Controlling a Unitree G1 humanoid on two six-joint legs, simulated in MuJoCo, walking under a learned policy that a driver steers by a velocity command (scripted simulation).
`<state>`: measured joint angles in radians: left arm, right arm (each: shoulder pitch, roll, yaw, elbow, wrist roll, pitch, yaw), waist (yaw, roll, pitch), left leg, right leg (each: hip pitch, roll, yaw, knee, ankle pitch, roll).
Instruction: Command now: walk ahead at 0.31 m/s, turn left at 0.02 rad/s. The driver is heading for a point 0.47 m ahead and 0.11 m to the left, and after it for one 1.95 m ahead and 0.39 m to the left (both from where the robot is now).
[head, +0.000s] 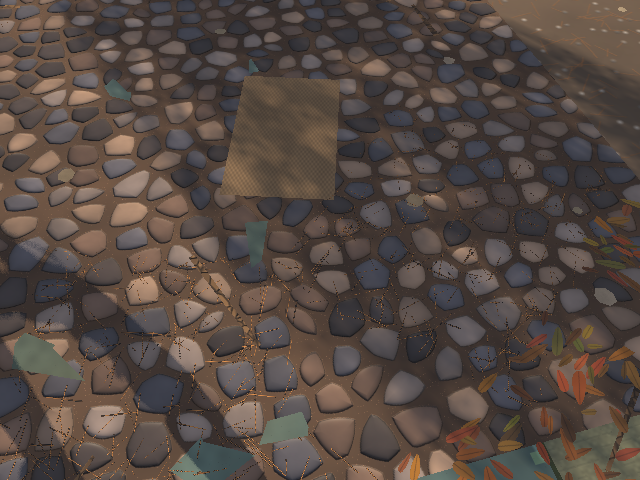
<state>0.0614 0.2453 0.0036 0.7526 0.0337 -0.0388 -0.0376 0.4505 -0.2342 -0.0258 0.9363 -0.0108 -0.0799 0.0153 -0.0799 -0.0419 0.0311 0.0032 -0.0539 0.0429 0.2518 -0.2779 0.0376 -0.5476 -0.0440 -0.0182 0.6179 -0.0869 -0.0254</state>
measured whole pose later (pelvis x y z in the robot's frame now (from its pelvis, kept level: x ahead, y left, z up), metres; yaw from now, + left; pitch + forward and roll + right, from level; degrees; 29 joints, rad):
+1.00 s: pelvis +0.08 -0.01 -0.01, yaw +25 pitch +0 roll +1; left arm 0.22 0.25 0.04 0.81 0.01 0.04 0.03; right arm 0.19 -0.24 -0.04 0.78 -0.02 0.03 -0.01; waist 0.00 0.01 0.03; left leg -0.27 -0.11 -0.08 0.48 -0.20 0.05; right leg -0.23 0.01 0.02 0.49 -0.25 -0.02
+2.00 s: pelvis +0.25 -0.04 -0.01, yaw +15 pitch +1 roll -1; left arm 0.40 0.22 0.02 0.93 0.02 -0.08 0.01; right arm 0.16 -0.26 -0.04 0.83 -0.03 0.00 0.07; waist 0.03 0.04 0.05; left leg -0.66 0.04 0.05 0.76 -0.06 0.05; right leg 0.16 0.06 -0.17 0.15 -0.33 -0.05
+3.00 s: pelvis +0.48 +0.03 +0.00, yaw +10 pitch +1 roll +1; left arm 0.26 0.29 0.07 0.81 0.01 0.04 0.02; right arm 0.12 -0.28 -0.04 0.80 -0.01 0.05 -0.03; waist 0.03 0.01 0.08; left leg -0.45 -0.01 -0.06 0.87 -0.41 -0.05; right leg -0.24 0.11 0.15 0.42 -0.19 -0.07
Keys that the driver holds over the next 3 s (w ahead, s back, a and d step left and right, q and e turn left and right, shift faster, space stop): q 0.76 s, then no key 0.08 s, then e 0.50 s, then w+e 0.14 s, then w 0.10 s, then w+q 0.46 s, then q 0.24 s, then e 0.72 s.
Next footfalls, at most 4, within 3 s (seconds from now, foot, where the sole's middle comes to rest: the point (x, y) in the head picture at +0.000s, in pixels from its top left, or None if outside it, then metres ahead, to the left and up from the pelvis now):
0.06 right None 0.19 -0.10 -0.78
0.52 left None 0.11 0.10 -0.78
1.00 right None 0.16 -0.09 -0.78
1.26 left None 0.06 0.09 -0.78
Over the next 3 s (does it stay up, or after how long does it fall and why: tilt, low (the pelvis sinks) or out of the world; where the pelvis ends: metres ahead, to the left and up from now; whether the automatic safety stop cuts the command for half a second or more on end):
stays up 0.48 0.03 0.00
